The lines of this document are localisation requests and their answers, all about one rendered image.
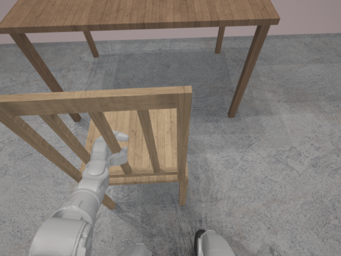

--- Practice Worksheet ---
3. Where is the right robot shin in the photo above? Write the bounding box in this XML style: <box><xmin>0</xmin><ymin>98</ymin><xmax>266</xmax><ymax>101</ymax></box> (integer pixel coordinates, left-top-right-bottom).
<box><xmin>202</xmin><ymin>230</ymin><xmax>216</xmax><ymax>236</ymax></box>

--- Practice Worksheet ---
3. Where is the robot right foot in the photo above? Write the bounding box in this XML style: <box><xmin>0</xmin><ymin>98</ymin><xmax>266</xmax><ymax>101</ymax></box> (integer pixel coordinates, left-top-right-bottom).
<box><xmin>194</xmin><ymin>229</ymin><xmax>205</xmax><ymax>256</ymax></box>

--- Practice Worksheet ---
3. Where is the chair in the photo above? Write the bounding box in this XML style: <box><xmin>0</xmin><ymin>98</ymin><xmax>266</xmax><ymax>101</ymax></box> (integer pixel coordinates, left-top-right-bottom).
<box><xmin>0</xmin><ymin>86</ymin><xmax>192</xmax><ymax>209</ymax></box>

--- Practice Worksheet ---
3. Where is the table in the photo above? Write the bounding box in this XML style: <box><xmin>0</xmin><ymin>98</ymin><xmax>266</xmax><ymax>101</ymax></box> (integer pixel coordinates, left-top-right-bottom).
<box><xmin>0</xmin><ymin>0</ymin><xmax>280</xmax><ymax>122</ymax></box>

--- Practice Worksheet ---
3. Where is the robot left hand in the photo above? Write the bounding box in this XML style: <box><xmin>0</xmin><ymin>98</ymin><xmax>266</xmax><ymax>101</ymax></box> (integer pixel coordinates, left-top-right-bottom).
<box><xmin>90</xmin><ymin>130</ymin><xmax>129</xmax><ymax>167</ymax></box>

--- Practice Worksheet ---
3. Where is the left robot upper arm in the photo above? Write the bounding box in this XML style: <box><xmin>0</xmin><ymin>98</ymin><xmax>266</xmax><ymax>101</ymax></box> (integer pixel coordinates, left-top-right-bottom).
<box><xmin>30</xmin><ymin>217</ymin><xmax>93</xmax><ymax>256</ymax></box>

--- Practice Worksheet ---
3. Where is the left robot forearm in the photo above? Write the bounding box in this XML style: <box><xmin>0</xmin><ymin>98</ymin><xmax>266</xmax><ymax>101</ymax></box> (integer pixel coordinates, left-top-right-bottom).
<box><xmin>28</xmin><ymin>158</ymin><xmax>109</xmax><ymax>256</ymax></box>

